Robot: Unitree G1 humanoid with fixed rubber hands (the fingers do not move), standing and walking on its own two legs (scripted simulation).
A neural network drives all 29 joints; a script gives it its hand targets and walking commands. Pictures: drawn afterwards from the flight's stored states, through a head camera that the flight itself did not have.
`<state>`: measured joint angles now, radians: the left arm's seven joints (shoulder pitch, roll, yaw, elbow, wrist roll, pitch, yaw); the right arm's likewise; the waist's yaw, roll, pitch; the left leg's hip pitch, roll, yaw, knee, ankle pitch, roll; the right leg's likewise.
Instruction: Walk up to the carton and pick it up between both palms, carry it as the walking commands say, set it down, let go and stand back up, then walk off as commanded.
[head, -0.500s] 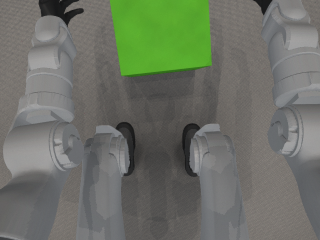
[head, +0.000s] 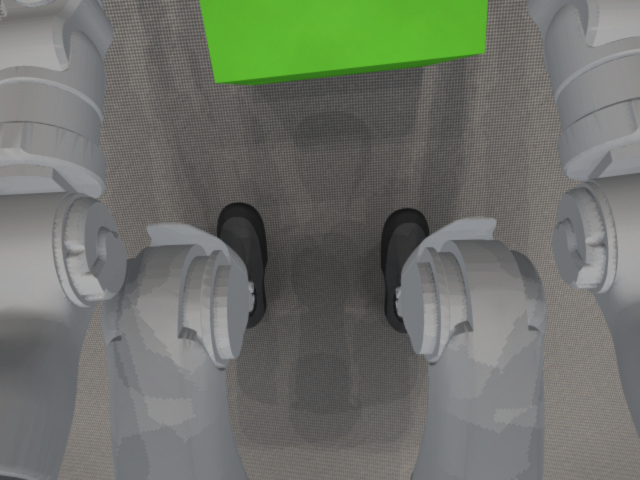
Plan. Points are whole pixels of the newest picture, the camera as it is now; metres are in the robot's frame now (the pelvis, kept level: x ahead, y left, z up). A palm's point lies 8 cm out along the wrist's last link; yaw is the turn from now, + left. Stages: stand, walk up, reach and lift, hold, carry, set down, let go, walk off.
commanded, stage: reach and lift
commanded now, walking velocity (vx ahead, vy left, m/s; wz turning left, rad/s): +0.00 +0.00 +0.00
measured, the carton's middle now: out of the picture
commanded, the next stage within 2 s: none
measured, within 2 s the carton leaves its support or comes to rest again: leaves its support in 1.76 s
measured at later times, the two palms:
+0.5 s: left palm out of the picture +0.55 +0.20 -0.19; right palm out of the picture +0.56 -0.18 -0.19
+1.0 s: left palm out of the picture +0.56 +0.16 -0.19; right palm out of the picture +0.57 -0.17 -0.19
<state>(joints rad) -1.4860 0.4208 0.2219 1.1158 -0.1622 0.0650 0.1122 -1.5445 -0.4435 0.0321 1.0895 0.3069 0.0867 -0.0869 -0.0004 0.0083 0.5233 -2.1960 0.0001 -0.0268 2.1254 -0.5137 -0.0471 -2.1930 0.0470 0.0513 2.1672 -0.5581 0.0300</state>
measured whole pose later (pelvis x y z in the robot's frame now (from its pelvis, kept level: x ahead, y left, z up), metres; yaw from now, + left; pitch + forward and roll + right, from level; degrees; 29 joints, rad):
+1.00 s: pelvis +0.00 +0.00 +0.00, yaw +0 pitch +33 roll +2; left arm -1.57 0.33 0.19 1.15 -0.16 0.04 0.10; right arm -1.61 -0.40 0.04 1.17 0.26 0.06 -0.10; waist 0.00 0.01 0.52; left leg -2.20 0.00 -0.03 2.14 -0.52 -0.05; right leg -2.20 0.04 0.05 2.18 -0.56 0.03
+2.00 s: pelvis -0.01 +0.00 -0.01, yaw +0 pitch +29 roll +1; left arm -1.58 0.33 0.22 1.05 -0.16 0.22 0.17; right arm -1.63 -0.38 -0.01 1.05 0.20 0.26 -0.12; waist 0.00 0.00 0.52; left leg -2.16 -0.01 -0.04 2.15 -0.49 -0.05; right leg -2.15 0.04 0.05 2.20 -0.54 0.03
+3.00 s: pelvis -0.03 -0.01 +0.05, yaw +1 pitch +21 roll +3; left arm -1.47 0.23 0.30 0.83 -0.09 0.39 0.30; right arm -1.47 -0.21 -0.24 0.75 -0.02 0.46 -0.25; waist 0.00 -0.02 0.52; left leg -1.87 -0.03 -0.03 1.96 -0.47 -0.07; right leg -1.88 0.05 0.06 2.04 -0.53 0.02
